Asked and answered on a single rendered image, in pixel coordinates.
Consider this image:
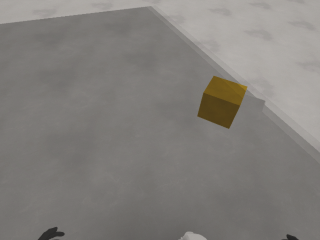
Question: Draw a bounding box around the carton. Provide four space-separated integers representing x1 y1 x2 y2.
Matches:
197 76 247 129

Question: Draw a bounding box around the robot left hand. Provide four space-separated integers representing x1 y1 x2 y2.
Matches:
38 227 65 240

